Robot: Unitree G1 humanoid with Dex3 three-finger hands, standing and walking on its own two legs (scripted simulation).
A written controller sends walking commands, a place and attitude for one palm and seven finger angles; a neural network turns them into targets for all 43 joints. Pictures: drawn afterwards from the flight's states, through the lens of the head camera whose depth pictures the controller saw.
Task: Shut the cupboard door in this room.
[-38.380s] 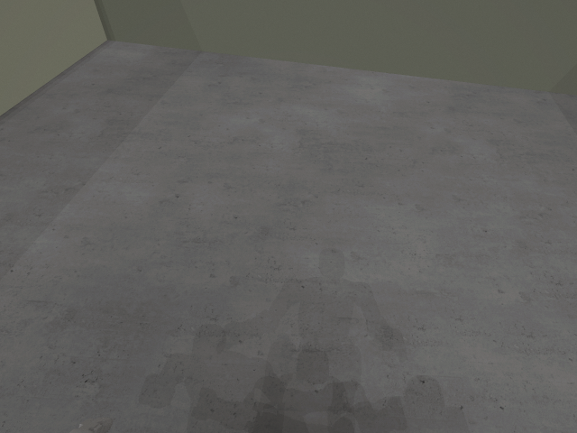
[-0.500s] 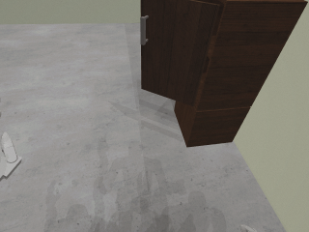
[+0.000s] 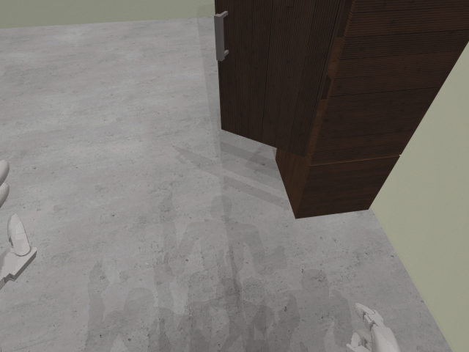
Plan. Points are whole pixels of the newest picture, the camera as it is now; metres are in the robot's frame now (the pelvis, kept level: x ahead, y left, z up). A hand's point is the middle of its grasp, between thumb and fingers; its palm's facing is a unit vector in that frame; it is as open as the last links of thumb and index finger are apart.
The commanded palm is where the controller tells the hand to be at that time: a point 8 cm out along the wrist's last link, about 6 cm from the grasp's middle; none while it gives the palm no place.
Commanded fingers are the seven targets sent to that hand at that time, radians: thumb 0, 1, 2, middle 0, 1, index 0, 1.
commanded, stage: stop stepping back and stand still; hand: left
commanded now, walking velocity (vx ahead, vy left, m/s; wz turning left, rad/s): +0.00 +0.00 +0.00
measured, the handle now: (222, 36) +1.02 +0.10 +0.09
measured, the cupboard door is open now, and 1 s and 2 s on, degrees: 54 54 54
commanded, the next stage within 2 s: let the arm hang, fingers relaxed in 0.14 s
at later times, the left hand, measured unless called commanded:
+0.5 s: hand out of the picture +0.06 +0.21 -0.15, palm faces -0.03 -0.97 -0.26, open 7.4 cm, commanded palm none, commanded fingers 0.00 0.90 0.90 -0.20 -0.30 -0.20 -0.30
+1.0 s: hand out of the picture -0.13 +0.19 -0.16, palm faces +0.04 -0.98 -0.19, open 7.4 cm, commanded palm none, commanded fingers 0.00 0.90 0.90 -0.20 -0.30 -0.20 -0.30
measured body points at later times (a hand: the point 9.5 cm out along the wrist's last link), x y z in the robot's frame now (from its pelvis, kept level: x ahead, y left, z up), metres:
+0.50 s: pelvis -0.04 +0.02 -0.01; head -0.03 +0.00 +0.44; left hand +0.06 +0.26 -0.13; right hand +0.07 -0.25 -0.14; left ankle +0.02 +0.13 -0.73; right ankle -0.11 -0.08 -0.73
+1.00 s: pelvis -0.05 +0.03 +0.01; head -0.04 +0.02 +0.46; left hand -0.13 +0.24 -0.15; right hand -0.06 -0.19 -0.16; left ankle +0.02 +0.13 -0.73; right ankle -0.11 -0.08 -0.73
